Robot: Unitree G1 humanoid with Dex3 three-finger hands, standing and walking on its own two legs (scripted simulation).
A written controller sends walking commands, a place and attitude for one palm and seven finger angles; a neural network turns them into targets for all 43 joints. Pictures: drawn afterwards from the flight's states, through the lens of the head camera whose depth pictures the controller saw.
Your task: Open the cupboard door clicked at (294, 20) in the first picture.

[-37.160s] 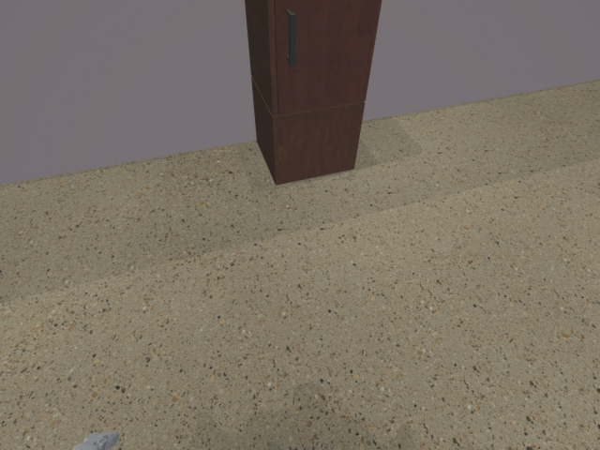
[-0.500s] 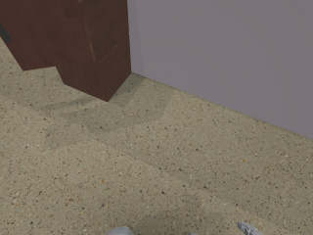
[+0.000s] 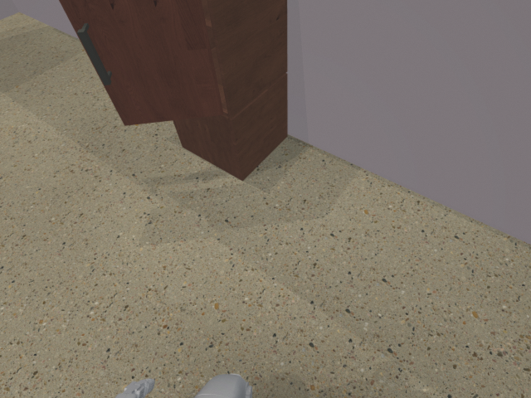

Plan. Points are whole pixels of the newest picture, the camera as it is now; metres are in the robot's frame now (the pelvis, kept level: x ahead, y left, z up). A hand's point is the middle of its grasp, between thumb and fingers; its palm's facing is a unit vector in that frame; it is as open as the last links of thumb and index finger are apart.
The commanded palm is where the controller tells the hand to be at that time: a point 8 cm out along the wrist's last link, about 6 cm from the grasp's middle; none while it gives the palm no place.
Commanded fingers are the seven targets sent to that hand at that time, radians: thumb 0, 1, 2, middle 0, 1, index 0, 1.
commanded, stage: turn to face it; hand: left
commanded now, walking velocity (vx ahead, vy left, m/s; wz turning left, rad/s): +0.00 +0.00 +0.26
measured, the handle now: (97, 55) +1.05 +0.57 -0.04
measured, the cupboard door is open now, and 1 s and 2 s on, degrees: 43 43 43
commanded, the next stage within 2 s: take the last steps up to it in 0.06 s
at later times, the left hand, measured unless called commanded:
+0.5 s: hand out of the picture +0.04 +0.24 -0.16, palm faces +0.21 -0.96 -0.21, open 7.4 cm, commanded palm none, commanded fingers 0.00 0.90 0.90 -0.20 -0.30 -0.20 -0.30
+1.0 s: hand out of the picture +0.09 +0.23 -0.16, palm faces +0.33 -0.92 -0.19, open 7.3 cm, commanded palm none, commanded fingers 0.00 0.90 0.90 -0.20 -0.30 -0.20 -0.30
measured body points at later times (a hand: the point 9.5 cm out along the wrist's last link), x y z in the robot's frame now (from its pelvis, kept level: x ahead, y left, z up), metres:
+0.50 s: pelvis +0.04 +0.03 +0.01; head +0.06 +0.04 +0.46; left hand +0.03 +0.29 -0.14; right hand +0.11 -0.19 -0.14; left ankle -0.01 +0.11 -0.74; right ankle +0.06 -0.10 -0.68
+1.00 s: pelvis +0.18 +0.07 +0.01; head +0.21 +0.08 +0.46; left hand +0.08 +0.28 -0.14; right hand +0.30 -0.14 -0.14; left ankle +0.23 +0.24 -0.70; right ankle +0.14 -0.08 -0.74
